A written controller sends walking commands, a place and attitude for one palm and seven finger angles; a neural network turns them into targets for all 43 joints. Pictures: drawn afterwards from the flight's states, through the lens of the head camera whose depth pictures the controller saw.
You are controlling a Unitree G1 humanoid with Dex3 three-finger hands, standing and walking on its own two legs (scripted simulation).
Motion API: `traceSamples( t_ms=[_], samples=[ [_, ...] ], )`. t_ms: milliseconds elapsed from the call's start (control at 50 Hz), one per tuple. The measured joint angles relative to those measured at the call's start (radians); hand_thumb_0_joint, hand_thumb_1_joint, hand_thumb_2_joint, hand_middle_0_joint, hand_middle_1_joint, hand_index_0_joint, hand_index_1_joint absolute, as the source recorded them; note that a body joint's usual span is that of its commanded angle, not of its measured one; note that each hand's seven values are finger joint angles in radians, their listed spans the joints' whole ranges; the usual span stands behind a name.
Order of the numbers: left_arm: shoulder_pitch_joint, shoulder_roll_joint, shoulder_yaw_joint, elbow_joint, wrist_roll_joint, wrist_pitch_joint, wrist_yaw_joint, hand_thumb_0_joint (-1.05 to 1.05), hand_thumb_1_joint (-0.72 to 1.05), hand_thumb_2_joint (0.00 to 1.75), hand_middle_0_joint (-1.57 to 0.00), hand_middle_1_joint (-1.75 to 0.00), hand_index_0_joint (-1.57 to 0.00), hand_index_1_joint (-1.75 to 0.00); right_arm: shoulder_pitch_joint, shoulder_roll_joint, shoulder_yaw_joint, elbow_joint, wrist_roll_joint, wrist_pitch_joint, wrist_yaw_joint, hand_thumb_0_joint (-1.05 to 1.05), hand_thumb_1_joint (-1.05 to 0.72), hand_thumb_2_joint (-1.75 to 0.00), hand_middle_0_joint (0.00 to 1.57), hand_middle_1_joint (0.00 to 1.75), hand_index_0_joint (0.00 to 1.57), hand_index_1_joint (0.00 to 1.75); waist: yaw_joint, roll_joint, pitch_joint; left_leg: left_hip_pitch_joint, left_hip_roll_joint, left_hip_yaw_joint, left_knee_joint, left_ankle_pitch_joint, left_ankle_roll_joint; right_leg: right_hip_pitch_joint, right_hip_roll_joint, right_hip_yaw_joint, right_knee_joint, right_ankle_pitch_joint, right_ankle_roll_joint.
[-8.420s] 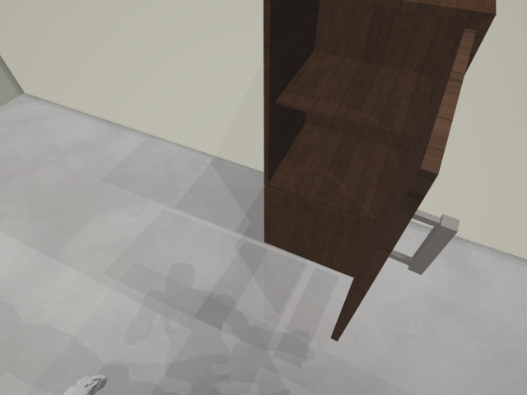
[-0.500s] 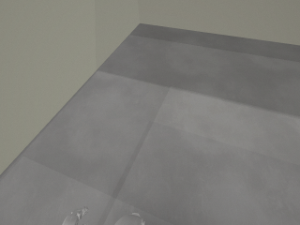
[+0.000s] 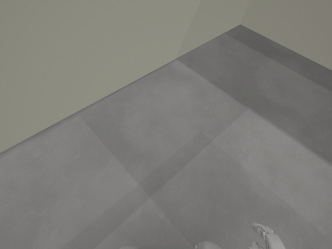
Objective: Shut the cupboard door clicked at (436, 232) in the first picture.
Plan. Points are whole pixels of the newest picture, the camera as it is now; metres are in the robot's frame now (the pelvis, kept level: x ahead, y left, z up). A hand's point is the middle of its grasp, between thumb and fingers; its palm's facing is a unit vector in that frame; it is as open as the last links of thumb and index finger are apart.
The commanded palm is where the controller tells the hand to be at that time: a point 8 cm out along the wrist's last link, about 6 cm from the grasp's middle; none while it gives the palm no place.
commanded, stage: walk to a spot facing it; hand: left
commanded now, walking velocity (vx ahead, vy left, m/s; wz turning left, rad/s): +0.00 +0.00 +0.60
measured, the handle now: out of the picture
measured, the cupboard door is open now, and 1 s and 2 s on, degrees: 86 86 86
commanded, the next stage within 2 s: none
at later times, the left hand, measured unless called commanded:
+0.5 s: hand out of the picture +0.06 +0.18 -0.13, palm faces +0.28 -0.92 -0.29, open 7.4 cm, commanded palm none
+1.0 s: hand out of the picture -0.10 +0.24 -0.17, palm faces +0.60 -0.76 -0.24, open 7.4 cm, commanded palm none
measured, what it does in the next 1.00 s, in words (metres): steps on the spot, turning left: right foot, then left foot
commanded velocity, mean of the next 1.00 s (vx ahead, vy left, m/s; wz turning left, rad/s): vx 0.00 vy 0.00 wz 0.60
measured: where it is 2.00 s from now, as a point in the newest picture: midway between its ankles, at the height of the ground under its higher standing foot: outside the picture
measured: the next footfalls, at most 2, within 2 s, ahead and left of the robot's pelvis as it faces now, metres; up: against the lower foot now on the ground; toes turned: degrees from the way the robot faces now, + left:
right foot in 0.36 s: +0.07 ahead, -0.14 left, +0.00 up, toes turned +11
left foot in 0.78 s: -0.03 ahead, +0.11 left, +0.00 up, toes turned +34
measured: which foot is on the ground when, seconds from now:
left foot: down 0.00-0.36, up 0.38-0.76, down 0.78-1.00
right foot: up 0.00-0.34, down 0.36-0.80, up 0.82-1.00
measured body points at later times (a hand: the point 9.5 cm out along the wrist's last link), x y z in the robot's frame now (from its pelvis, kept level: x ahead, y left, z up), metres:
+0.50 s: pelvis +0.01 -0.04 +0.01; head +0.05 -0.06 +0.45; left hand +0.05 +0.23 -0.11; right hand +0.12 -0.28 -0.16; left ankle -0.06 +0.08 -0.64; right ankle +0.03 -0.15 -0.73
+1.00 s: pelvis -0.02 +0.03 +0.01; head -0.01 +0.08 +0.46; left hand -0.14 +0.28 -0.15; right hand +0.23 -0.12 -0.10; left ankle -0.06 +0.09 -0.73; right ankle +0.06 -0.13 -0.63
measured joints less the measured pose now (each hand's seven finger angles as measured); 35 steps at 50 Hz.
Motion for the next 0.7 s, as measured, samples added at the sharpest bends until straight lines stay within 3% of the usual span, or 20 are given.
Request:
traceSamples(
  t_ms=[100,200,280,340,360,380,420,500,580,700],
  samples=[
    [-0.048,-0.008,-0.004,-0.043,0.002,-0.015,-0.008,0.00,0.91,0.90,-0.20,-0.29,-0.20,-0.30,0.025,0.015,0.007,0.007,-0.001,0.007,0.000,0.01,-0.90,-0.90,0.20,0.30,0.21,0.30,-0.010,0.015,-0.017,0.028,-0.019,-0.055,-0.076,0.052,0.008,-0.048,0.027,0.044,-0.024,0.094,0.012],
    [-0.096,-0.031,-0.010,-0.077,0.000,-0.019,-0.007,0.00,0.91,0.90,-0.20,-0.29,-0.20,-0.30,0.067,0.029,0.002,0.013,-0.006,0.012,0.003,0.01,-0.90,-0.90,0.20,0.30,0.21,0.30,-0.039,0.034,-0.029,0.020,-0.038,-0.110,-0.092,0.070,0.003,-0.024,0.059,0.063,-0.139,0.084,0.012],
    [-0.130,-0.054,-0.019,-0.104,-0.006,-0.029,-0.005,0.00,0.91,0.90,-0.20,-0.29,-0.20,-0.30,0.108,0.030,-0.008,0.025,-0.010,0.020,0.002,0.01,-0.90,-0.90,0.20,0.30,0.21,0.30,-0.067,0.057,-0.032,-0.007,-0.053,-0.161,-0.071,0.069,-0.012,0.039,0.097,0.067,-0.286,0.069,0.001],
    [-0.138,-0.068,-0.030,-0.128,-0.011,-0.048,-0.004,0.00,0.91,0.90,-0.20,-0.29,-0.20,-0.30,0.141,0.023,-0.019,0.036,-0.006,0.029,0.001,0.01,-0.90,-0.90,0.20,0.30,0.21,0.30,-0.078,0.074,-0.039,-0.043,-0.072,-0.198,-0.026,0.053,-0.032,0.133,0.121,0.058,-0.490,0.162,-0.010],
    [-0.134,-0.072,-0.033,-0.135,-0.008,-0.059,-0.003,0.00,0.91,0.90,-0.20,-0.29,-0.20,-0.30,0.153,0.018,-0.024,0.038,-0.001,0.031,0.002,0.01,-0.90,-0.90,0.20,0.30,0.21,0.30,-0.076,0.078,-0.046,-0.065,-0.079,-0.202,0.012,0.036,-0.038,0.161,0.119,0.049,-0.553,0.179,-0.043],
    [-0.135,-0.083,-0.038,-0.135,-0.003,-0.066,-0.001,0.00,0.91,0.90,-0.20,-0.29,-0.20,-0.30,0.156,0.009,-0.032,0.044,0.001,0.034,0.001,0.01,-0.90,-0.90,0.20,0.30,0.21,0.30,-0.077,0.097,-0.041,-0.095,-0.076,-0.197,0.088,-0.043,-0.051,0.159,0.123,0.034,-0.546,0.177,-0.075],
    [-0.128,-0.100,-0.048,-0.131,-0.001,-0.069,0.001,0.00,0.91,0.90,-0.20,-0.29,-0.20,-0.30,0.164,-0.004,-0.044,0.057,-0.003,0.046,-0.001,0.01,-0.90,-0.90,0.20,0.30,0.21,0.30,-0.085,0.111,-0.034,-0.162,-0.077,-0.155,0.301,-0.153,-0.069,0.170,0.108,0.003,-0.533,0.173,-0.105],
    [-0.097,-0.115,-0.054,-0.113,0.002,-0.063,0.004,0.00,0.90,0.90,-0.20,-0.30,-0.20,-0.30,0.173,-0.019,-0.052,0.078,-0.007,0.061,0.013,0.01,-0.91,-0.90,0.20,0.30,0.20,0.30,-0.090,0.105,-0.031,-0.239,-0.030,-0.071,0.588,-0.100,-0.102,0.219,0.071,-0.043,-0.579,0.189,-0.106],
    [-0.069,-0.114,-0.055,-0.091,0.007,-0.062,0.006,0.00,0.90,0.90,-0.20,-0.30,-0.20,-0.30,0.165,-0.020,-0.050,0.089,-0.007,0.069,0.022,0.01,-0.91,-0.90,0.20,0.30,0.20,0.30,-0.085,0.079,-0.025,-0.225,0.018,-0.040,0.564,-0.082,-0.123,0.245,0.033,-0.084,-0.605,0.195,-0.097],
    [-0.031,-0.086,-0.046,-0.065,0.014,-0.057,0.001,0.00,0.90,0.90,-0.20,-0.30,-0.20,-0.30,0.111,-0.018,-0.036,0.086,-0.001,0.067,0.024,0.01,-0.91,-0.90,0.20,0.30,0.20,0.30,-0.050,0.040,-0.005,-0.136,0.046,0.007,0.315,-0.126,-0.118,0.244,-0.020,-0.146,-0.581,0.179,-0.068]
  ],
)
